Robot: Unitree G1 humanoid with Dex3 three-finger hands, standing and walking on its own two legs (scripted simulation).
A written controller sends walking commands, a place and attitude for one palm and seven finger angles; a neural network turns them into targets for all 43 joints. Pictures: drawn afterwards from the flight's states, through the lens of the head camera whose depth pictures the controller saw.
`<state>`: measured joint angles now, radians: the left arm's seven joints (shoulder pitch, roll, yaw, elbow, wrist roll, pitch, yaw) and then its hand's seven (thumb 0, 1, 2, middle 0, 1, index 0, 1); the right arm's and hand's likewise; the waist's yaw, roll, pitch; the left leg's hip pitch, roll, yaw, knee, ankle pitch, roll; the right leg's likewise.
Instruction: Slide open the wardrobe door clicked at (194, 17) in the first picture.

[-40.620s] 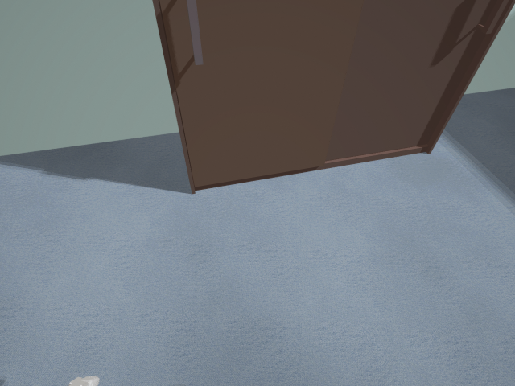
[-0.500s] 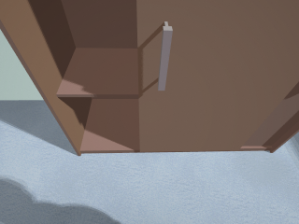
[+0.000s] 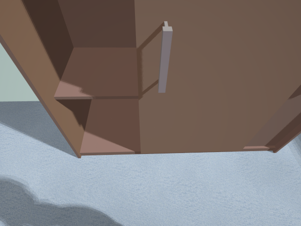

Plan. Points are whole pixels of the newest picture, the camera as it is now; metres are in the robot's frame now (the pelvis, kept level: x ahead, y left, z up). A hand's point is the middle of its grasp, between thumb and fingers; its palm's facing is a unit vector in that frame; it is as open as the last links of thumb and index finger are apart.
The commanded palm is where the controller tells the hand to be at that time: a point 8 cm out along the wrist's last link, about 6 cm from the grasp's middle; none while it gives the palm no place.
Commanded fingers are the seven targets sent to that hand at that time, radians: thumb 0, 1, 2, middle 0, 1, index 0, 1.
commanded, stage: look to check the result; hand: left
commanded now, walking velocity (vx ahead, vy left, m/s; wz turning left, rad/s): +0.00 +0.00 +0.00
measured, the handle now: (163, 60) +0.63 -0.01 +0.08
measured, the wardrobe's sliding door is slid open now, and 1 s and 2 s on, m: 0.43 0.43 0.43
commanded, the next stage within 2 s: stand and wait in 0.10 s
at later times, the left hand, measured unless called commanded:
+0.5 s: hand out of the picture +0.02 +0.16 -0.18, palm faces +0.02 -0.98 -0.19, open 7.3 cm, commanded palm none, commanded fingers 0.00 0.90 0.90 -0.20 -0.30 -0.20 -0.30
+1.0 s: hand out of the picture +0.01 +0.15 -0.18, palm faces +0.02 -0.98 -0.18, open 7.3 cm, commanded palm none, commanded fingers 0.00 0.90 0.90 -0.20 -0.30 -0.20 -0.30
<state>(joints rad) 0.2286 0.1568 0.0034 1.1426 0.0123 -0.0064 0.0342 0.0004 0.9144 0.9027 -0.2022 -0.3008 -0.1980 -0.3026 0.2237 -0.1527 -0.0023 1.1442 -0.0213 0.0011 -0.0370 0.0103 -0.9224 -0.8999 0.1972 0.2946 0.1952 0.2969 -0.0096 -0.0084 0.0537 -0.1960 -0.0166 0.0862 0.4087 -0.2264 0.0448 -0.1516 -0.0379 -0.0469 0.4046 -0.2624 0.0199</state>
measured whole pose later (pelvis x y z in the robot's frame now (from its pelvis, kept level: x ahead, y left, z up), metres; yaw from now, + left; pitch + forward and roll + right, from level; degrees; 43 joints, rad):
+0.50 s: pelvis +0.02 -0.01 +0.00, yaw +0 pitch +0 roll +0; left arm 0.24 0.16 0.00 1.15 0.01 -0.01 0.04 0.00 0.92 0.90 -0.20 -0.30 -0.20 -0.30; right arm 0.20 -0.16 0.00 1.15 -0.02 0.00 -0.04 0.01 -0.92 -0.90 0.20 0.29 0.20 0.30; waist 0.00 -0.02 0.05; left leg -0.15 -0.01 0.08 0.39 -0.24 0.03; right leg -0.11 -0.03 -0.06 0.38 -0.28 0.01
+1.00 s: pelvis +0.01 -0.02 +0.00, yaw +0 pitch +0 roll +0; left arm 0.25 0.15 0.00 1.15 0.01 -0.01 0.04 0.00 0.91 0.90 -0.20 -0.30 -0.20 -0.30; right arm 0.22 -0.15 0.00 1.16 -0.02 0.00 -0.04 0.01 -0.92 -0.90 0.20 0.29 0.20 0.30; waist -0.01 -0.02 0.05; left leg -0.15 0.00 0.07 0.38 -0.23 0.02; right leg -0.10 -0.02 -0.06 0.37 -0.27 0.00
